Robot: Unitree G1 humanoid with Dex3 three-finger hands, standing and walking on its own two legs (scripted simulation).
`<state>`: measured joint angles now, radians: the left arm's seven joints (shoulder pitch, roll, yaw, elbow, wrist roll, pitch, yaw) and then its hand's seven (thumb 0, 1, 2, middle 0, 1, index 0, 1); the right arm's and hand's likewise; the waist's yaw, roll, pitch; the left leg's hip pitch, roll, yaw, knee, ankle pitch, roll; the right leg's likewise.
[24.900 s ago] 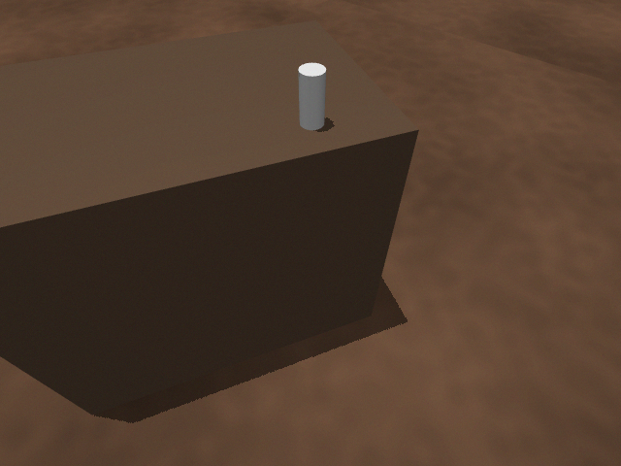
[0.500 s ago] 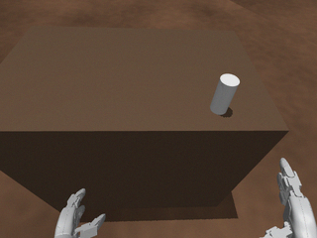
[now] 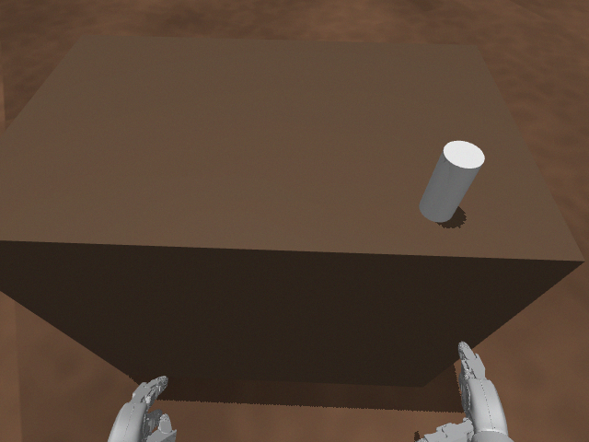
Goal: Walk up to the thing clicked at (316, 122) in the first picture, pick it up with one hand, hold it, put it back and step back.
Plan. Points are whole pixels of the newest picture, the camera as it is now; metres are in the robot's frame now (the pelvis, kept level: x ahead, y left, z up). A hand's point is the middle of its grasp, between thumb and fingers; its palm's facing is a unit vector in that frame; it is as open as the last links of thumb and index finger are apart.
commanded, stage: home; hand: right
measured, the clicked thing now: (448, 184) +0.43 -0.19 +0.09
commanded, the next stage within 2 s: stand in 1.96 s
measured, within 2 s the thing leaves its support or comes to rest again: neither
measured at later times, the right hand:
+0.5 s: hand out of the picture +0.09 -0.25 -0.13, palm faces -0.03 +0.92 -0.38, open 17.6 cm
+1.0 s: hand out of the picture +0.01 -0.25 -0.14, palm faces -0.08 +0.93 -0.35, open 17.5 cm
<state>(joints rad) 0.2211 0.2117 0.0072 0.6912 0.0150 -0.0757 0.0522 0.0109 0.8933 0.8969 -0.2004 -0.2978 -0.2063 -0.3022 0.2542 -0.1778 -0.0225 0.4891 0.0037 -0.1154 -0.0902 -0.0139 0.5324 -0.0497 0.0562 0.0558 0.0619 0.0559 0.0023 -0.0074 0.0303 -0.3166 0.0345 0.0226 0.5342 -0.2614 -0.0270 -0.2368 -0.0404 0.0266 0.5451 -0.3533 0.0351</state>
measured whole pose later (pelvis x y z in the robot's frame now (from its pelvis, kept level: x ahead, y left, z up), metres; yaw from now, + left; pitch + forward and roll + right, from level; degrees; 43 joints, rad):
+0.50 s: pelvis -0.01 +0.00 +0.00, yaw +1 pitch -2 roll +0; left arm 0.21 0.36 0.02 0.83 0.04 0.01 0.00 0.01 0.90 0.90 -0.20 -0.30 -0.21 -0.30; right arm 0.24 -0.36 -0.01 0.84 -0.03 -0.03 -0.01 -0.01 0.57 -0.03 0.05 0.05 0.06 0.05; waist 0.00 -0.01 0.00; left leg -0.27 0.04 0.01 0.58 -0.27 -0.02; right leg -0.17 -0.03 0.01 0.55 -0.35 0.03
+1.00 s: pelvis -0.05 +0.00 +0.01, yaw +1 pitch -3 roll -1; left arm 0.24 0.37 -0.01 1.09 0.02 0.01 -0.02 0.01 0.90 0.90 -0.20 -0.29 -0.21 -0.30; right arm 0.18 -0.36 0.03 1.09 -0.02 -0.01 0.01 -0.01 0.55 -0.04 0.06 0.05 0.06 0.05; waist 0.00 0.00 0.04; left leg -0.23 0.04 -0.01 0.42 -0.13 -0.02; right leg -0.13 -0.03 0.00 0.40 -0.22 0.03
